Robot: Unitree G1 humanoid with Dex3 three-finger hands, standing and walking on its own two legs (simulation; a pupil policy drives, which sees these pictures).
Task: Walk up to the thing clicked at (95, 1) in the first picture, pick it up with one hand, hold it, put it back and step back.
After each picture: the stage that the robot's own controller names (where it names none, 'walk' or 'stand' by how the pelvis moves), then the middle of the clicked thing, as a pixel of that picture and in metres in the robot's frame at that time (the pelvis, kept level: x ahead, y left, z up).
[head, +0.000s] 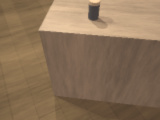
stand; (93, 9) +0.89 -0.07 +0.01
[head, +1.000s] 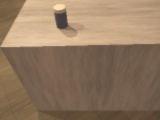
walk; (60, 16) +0.78 +0.14 +0.04
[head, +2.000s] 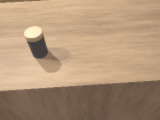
rise first; (36, 43) +0.51 +0.20 +0.05
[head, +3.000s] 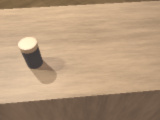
stand; (31, 53) +0.48 +0.20 +0.03
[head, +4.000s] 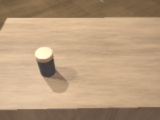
stand; (46, 62) +0.46 +0.16 +0.01
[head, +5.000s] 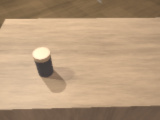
stand; (43, 62) +0.47 +0.17 +0.01
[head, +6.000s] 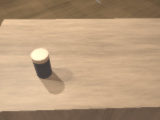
stand; (42, 64) +0.46 +0.18 +0.01
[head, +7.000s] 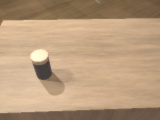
stand; (41, 65) +0.46 +0.18 +0.01
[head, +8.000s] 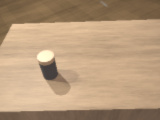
rise first; (48, 65) +0.46 +0.18 +0.01
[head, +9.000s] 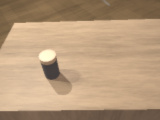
go down; (50, 65) +0.46 +0.17 +0.01
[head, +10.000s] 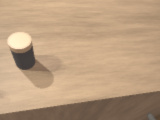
go down; (22, 52) +0.45 +0.16 +0.05
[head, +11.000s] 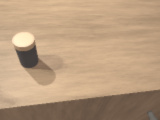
approach; (26, 51) +0.46 +0.16 +0.05
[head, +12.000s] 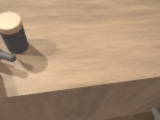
close in; (13, 34) +0.48 +0.18 +0.09
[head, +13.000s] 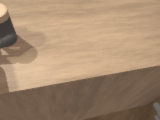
lift; (1, 26) +0.51 +0.19 +0.10
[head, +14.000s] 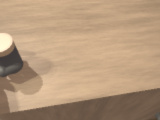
lift; (6, 55) +0.42 +0.20 +0.08
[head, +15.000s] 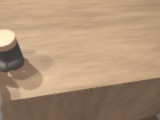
lift; (8, 51) +0.43 +0.20 +0.09
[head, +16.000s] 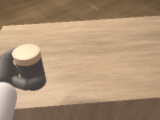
lift; (31, 68) +0.31 +0.15 +0.18
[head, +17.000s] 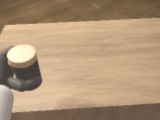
hold; (26, 68) +0.31 +0.16 +0.18
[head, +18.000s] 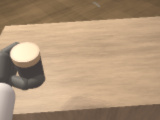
hold; (29, 66) +0.31 +0.15 +0.19
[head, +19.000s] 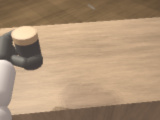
crouch; (28, 49) +0.38 +0.16 +0.19
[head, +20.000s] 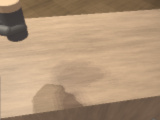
lower; (12, 19) +0.47 +0.18 +0.22
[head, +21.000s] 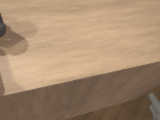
lower; out of the picture +0.53 +0.19 +0.10
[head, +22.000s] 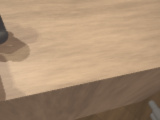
lower; out of the picture +0.51 +0.20 +0.10
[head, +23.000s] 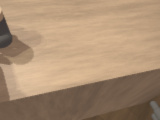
lower; out of the picture +0.50 +0.19 +0.09
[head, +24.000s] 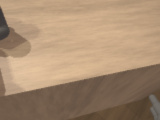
lower; out of the picture +0.52 +0.19 +0.10
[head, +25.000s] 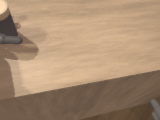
open; (1, 22) +0.51 +0.18 +0.10
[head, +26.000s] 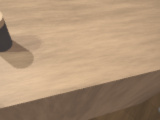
sink last; out of the picture +0.50 +0.19 +0.08
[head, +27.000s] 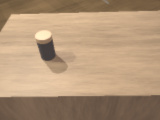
stand; (46, 46) +0.53 +0.19 +0.06
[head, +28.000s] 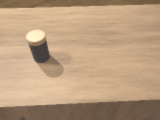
stand; (38, 47) +0.49 +0.18 +0.07
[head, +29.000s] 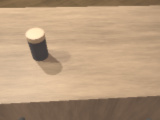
stand; (38, 45) +0.50 +0.18 +0.07
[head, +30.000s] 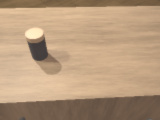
stand; (37, 44) +0.51 +0.18 +0.07
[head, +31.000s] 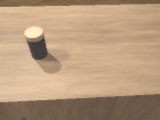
stand; (37, 43) +0.51 +0.19 +0.07
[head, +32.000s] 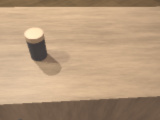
stand; (36, 45) +0.50 +0.18 +0.07
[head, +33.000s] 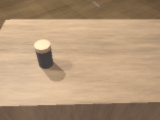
stand; (44, 54) +0.52 +0.18 +0.02
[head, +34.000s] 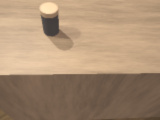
walk; (50, 20) +0.58 +0.13 +0.04
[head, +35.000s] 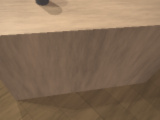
walk; out of the picture +0.78 +0.21 +0.04
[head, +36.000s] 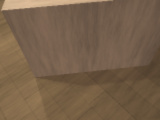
stand; out of the picture +1.10 +0.27 +0.03
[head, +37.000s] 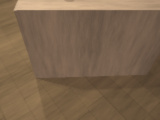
stand; out of the picture +1.15 +0.16 +0.02
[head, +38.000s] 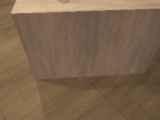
stand; out of the picture +1.16 +0.18 +0.01
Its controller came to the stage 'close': yes
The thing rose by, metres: 0.20
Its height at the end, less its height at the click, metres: +0.00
